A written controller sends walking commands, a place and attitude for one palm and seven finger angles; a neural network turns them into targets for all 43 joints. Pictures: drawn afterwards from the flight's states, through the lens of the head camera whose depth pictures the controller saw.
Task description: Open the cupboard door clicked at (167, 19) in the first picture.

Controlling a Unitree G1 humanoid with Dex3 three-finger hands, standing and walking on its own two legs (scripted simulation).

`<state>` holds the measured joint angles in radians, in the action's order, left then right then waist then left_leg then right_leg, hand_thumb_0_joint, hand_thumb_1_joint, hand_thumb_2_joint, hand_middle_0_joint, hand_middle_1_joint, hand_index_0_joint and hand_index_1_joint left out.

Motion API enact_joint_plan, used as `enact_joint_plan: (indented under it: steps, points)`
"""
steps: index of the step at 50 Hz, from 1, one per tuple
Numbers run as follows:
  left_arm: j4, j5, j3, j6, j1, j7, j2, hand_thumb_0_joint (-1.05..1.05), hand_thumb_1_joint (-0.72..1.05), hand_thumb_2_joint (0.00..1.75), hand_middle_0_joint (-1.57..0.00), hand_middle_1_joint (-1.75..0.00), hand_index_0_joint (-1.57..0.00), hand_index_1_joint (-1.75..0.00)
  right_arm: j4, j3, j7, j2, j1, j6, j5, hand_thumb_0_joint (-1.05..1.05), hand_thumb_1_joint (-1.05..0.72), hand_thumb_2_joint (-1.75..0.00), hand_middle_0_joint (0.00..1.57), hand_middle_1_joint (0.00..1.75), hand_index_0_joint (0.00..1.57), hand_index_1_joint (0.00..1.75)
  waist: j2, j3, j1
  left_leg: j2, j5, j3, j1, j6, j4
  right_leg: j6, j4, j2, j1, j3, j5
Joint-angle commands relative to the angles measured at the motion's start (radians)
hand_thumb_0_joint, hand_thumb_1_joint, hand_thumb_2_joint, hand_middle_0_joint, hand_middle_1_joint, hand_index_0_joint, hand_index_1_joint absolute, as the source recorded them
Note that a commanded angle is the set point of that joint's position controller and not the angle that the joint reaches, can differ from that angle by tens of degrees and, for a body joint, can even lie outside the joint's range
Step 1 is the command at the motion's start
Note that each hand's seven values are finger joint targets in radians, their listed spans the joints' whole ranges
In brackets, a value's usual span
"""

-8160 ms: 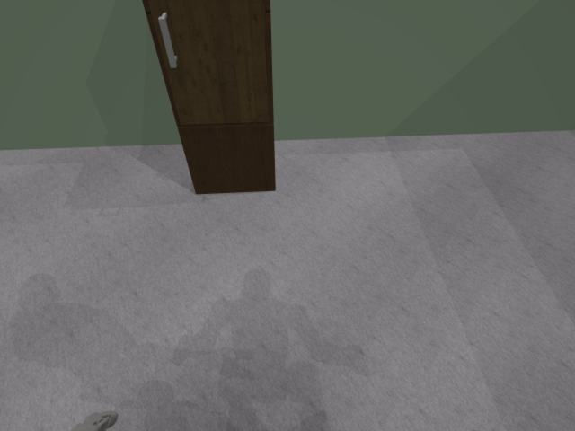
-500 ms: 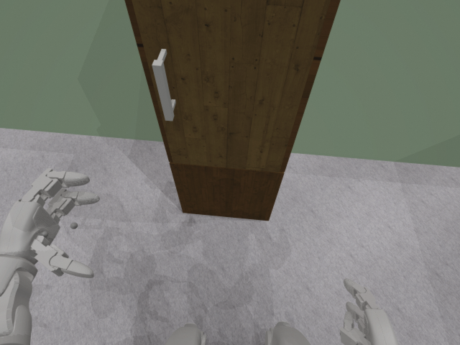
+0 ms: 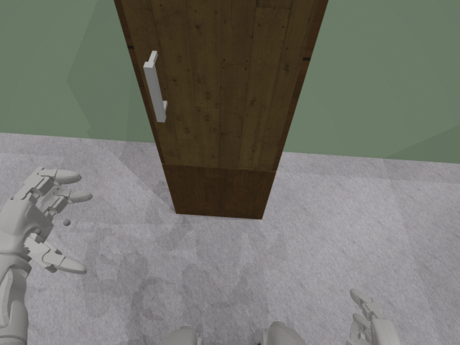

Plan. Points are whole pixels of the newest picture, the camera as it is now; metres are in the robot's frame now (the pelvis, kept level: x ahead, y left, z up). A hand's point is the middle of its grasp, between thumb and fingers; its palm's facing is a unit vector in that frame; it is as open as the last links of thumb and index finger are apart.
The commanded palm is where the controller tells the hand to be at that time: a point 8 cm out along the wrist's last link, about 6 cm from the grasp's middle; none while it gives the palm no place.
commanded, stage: raise the hand with hooked fingers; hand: left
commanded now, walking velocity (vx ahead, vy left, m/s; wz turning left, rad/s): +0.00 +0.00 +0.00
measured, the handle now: (157, 88) +0.62 +0.19 +0.05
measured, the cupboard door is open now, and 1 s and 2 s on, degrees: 0 0 0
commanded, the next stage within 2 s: move the hooked fingers beside the handle in 0.08 s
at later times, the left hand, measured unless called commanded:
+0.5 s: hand (80, 195) +0.34 +0.27 +0.06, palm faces -0.04 -1.00 -0.03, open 14.0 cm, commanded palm +0.32 +0.32 +0.06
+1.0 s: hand (98, 154) +0.42 +0.26 +0.06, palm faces -0.03 -1.00 -0.02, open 14.0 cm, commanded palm +0.41 +0.31 +0.05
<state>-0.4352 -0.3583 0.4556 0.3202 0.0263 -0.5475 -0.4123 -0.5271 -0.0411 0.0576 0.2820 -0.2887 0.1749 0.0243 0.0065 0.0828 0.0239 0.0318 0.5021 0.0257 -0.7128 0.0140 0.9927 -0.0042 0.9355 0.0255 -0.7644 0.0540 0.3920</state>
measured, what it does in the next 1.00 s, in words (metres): stands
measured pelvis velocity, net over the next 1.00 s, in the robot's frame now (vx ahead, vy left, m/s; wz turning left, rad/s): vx -0.01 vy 0.00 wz -0.03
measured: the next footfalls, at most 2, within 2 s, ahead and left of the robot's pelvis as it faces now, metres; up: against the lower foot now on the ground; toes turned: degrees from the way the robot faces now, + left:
none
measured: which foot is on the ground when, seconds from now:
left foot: down 0.00-1.00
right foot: down 0.00-1.00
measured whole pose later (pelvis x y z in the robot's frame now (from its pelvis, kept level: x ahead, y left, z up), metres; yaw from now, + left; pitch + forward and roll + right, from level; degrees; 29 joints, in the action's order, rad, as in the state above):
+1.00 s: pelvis -0.01 +0.00 -0.01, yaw -1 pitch +18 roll -2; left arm -0.95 -0.21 0.51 0.37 0.59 -0.53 -0.56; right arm -0.59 -0.04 0.04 0.29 -0.34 0.04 0.01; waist -0.01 0.10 0.10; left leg 0.04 0.51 0.01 -0.86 0.01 1.05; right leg -0.01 0.97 0.01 -0.92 0.04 0.38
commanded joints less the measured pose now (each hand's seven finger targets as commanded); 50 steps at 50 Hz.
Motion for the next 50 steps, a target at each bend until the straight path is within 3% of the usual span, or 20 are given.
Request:
enact_joint_plan:
  steps: [1,3,5,9,12,16,18,20,22,24,26,28,29,34,35,40,41,43,48,50]
  points:
    - [0.209,-0.032,0.09,0.061,0.171,-0.006,-0.268,0.0,-0.5,0.3,-0.3,-1.2,-0.3,-1.2,0.133,0.067,0.019,0.146,0.01,0.06,0.008,0.0,-0.9,-0.9,0.2,0.3,0.2,0.3,0.092,0.29,-0.012,-0.041,-0.294,-0.012,0.072,-0.026,-0.157,0.028,-0.107,-0.04,0.257,-0.022,-0.18]
    - [0.21,-0.033,0.091,0.059,0.176,-0.008,-0.272,0.0,-0.5,0.3,-0.3,-1.2,-0.3,-1.2,0.13,0.064,0.02,0.145,0.004,0.062,0.006,0.0,-0.9,-0.9,0.2,0.3,0.2,0.3,0.109,0.287,-0.01,-0.038,-0.32,-0.008,0.09,-0.022,-0.157,0.032,-0.095,-0.046,0.241,-0.01,-0.201]
    - [0.192,-0.038,0.09,0.059,0.164,-0.008,-0.258,0.0,-0.5,0.3,-0.3,-1.2,-0.3,-1.2,0.129,0.065,0.019,0.144,0.007,0.063,0.007,0.0,-0.9,-0.9,0.2,0.3,0.2,0.3,0.062,0.286,-0.009,-0.038,-0.307,-0.007,0.073,-0.023,-0.155,0.027,-0.099,-0.043,0.252,-0.012,-0.195]
    - [0.18,-0.036,0.082,0.05,0.182,-0.017,-0.257,0.0,-0.5,0.3,-0.3,-1.2,-0.3,-1.2,0.131,0.062,0.021,0.146,0.011,0.063,0.007,0.0,-0.9,-0.9,0.2,0.3,0.2,0.3,0.086,0.272,-0.009,-0.039,-0.291,-0.006,0.074,-0.022,-0.157,0.031,-0.097,-0.043,0.232,-0.009,-0.175]
    - [0.152,-0.024,0.071,0.053,0.343,-0.01,-0.279,0.0,-0.5,0.3,-0.3,-1.2,-0.3,-1.2,0.109,0.06,0.032,0.154,0.003,0.061,0.005,0.0,-0.9,-0.9,0.2,0.3,0.2,0.3,0.059,0.247,0.021,-0.036,-0.26,0.002,0.052,-0.023,-0.139,0.031,-0.093,-0.048,0.192,-0.014,-0.144]
    - [0.125,0.002,0.011,0.055,0.431,-0.008,-0.243,0.0,-0.5,0.3,-0.3,-1.2,-0.3,-1.2,0.096,0.06,0.036,0.149,-0.005,0.063,0.007,0.0,-0.9,-0.9,0.2,0.3,0.2,0.3,0.113,0.287,0.028,-0.036,-0.255,0.005,0.091,-0.02,-0.146,0.031,-0.091,-0.041,0.162,-0.012,-0.133]
    - [0.07,0.016,0.044,0.048,0.472,0.0,-0.293,0.0,-0.5,0.3,-0.3,-1.2,-0.3,-1.2,0.084,0.059,0.038,0.155,-0.018,0.054,0.005,0.0,-0.9,-0.9,0.2,0.3,0.2,0.3,0.083,0.294,0.025,-0.033,-0.262,0.009,0.07,-0.019,-0.141,0.033,-0.084,-0.043,0.168,-0.012,-0.14]
    - [0.031,0.025,0.04,0.042,0.5,0.005,-0.293,0.0,-0.5,0.3,-0.3,-1.2,-0.3,-1.2,0.087,0.057,0.035,0.154,-0.015,0.046,0.006,0.0,-0.9,-0.9,0.2,0.3,0.2,0.3,0.09,0.296,0.021,-0.035,-0.253,0.004,0.057,-0.019,-0.142,0.032,-0.085,-0.039,0.173,-0.016,-0.135]
    - [0.028,0.03,0.069,0.045,0.509,0.012,-0.331,0.0,-0.5,0.3,-0.3,-1.2,-0.3,-1.2,0.093,0.056,0.03,0.156,-0.022,0.038,0.001,0.0,-0.9,-0.9,0.2,0.3,0.2,0.3,0.118,0.339,0.004,-0.038,-0.288,0.0,0.06,-0.018,-0.138,0.037,-0.073,-0.039,0.201,-0.02,-0.167]
    - [-0.021,0.037,0.092,0.043,0.498,0.02,-0.347,0.0,-0.5,0.3,-0.3,-1.2,-0.3,-1.2,0.093,0.058,0.024,0.154,-0.031,0.024,0.001,0.0,-0.9,-0.9,0.2,0.3,0.2,0.3,0.087,0.355,0.002,-0.035,-0.314,-0.005,0.049,-0.017,-0.134,0.032,-0.069,-0.04,0.222,-0.02,-0.202]
    - [-0.073,0.042,0.085,0.041,0.546,0.023,-0.346,0.0,-0.5,0.3,-0.3,-1.2,-0.3,-1.2,0.089,0.056,0.02,0.157,-0.035,0.011,0.002,0.0,-0.9,-0.9,0.2,0.3,0.2,0.3,0.076,0.318,0.014,-0.034,-0.273,-0.013,0.007,-0.019,-0.132,0.028,-0.077,-0.038,0.204,-0.027,-0.176]
    - [-0.076,0.049,0.092,0.056,0.592,0.022,-0.368,0.0,-0.5,0.3,-0.3,-1.2,-0.3,-1.2,0.087,0.059,0.018,0.159,-0.048,0.002,0.001,0.0,-0.9,-0.9,0.2,0.3,0.2,0.3,0.091,0.355,0.014,-0.032,-0.297,-0.013,0.019,-0.021,-0.127,0.029,-0.068,-0.041,0.217,-0.032,-0.202]
    - [-0.094,0.05,0.081,0.055,0.575,0.02,-0.348,0.0,-0.5,0.3,-0.3,-1.2,-0.3,-1.2,0.091,0.062,0.015,0.158,-0.056,-0.002,0.002,0.0,-0.9,-0.9,0.2,0.3,0.2,0.3,0.086,0.365,0.015,-0.034,-0.302,-0.019,0.024,-0.023,-0.126,0.028,-0.07,-0.042,0.22,-0.033,-0.211]
    - [-0.164,0.065,0.087,0.073,0.681,0.016,-0.381,0.0,-0.5,0.3,-0.3,-1.2,-0.3,-1.2,0.064,0.068,0.011,0.168,-0.089,-0.028,-0.001,0.0,-0.9,-0.9,0.2,0.3,0.2,0.3,0.088,0.381,0.035,-0.029,-0.31,-0.02,0.011,-0.026,-0.112,0.027,-0.063,-0.045,0.201,-0.037,-0.227]
    - [-0.197,0.067,0.095,0.074,0.697,0.016,-0.39,0.0,-0.5,0.3,-0.3,-1.2,-0.3,-1.2,0.057,0.069,0.011,0.17,-0.097,-0.034,-0.001,0.0,-0.9,-0.9,0.2,0.3,0.2,0.3,0.049,0.368,0.041,-0.028,-0.304,-0.019,-0.004,-0.028,-0.109,0.024,-0.065,-0.045,0.2,-0.037,-0.226]
    - [-0.227,0.09,0.107,0.099,0.786,0.013,-0.431,0.0,-0.5,0.3,-0.3,-1.2,-0.3,-1.2,0.045,0.073,0.007,0.172,-0.121,-0.06,-0.007,0.0,-0.9,-0.9,0.2,0.3,0.2,0.3,0.108,0.424,0.04,-0.027,-0.351,-0.02,0.008,-0.03,-0.096,0.027,-0.048,-0.045,0.204,-0.043,-0.271]
    - [-0.234,0.093,0.103,0.103,0.799,0.013,-0.429,0.0,-0.5,0.3,-0.3,-1.2,-0.3,-1.2,0.042,0.074,0.006,0.172,-0.126,-0.066,-0.007,0.0,-0.9,-0.9,0.2,0.3,0.2,0.3,0.094,0.434,0.045,-0.025,-0.357,-0.018,0.014,-0.03,-0.094,0.026,-0.047,-0.047,0.202,-0.04,-0.275]
    - [-0.266,0.095,0.096,0.105,0.843,0.012,-0.431,0.0,-0.5,0.3,-0.3,-1.2,-0.3,-1.2,0.033,0.073,0.005,0.174,-0.135,-0.078,-0.007,0.0,-0.9,-0.9,0.2,0.3,0.2,0.3,0.096,0.432,0.056,-0.023,-0.364,-0.019,0.011,-0.032,-0.086,0.026,-0.044,-0.05,0.186,-0.041,-0.282]
    - [-0.326,0.119,0.125,0.109,0.886,0.023,-0.486,0.0,-0.5,0.3,-0.3,-1.2,-0.3,-1.2,0.029,0.075,0.001,0.178,-0.154,-0.107,-0.01,0.0,-0.9,-0.9,0.2,0.3,0.2,0.3,0.1,0.448,0.054,-0.021,-0.362,-0.018,-0.001,-0.033,-0.083,0.025,-0.041,-0.05,0.185,-0.043,-0.281]
    - [-0.364,0.133,0.083,0.107,0.935,0.027,-0.45,0.0,-0.5,0.3,-0.3,-1.2,-0.3,-1.2,0.023,0.072,-0.002,0.175,-0.155,-0.116,-0.01,0.0,-0.9,-0.9,0.2,0.3,0.2,0.3,0.119,0.405,0.07,-0.019,-0.333,-0.016,-0.005,-0.033,-0.085,0.026,-0.045,-0.051,0.137,-0.035,-0.247]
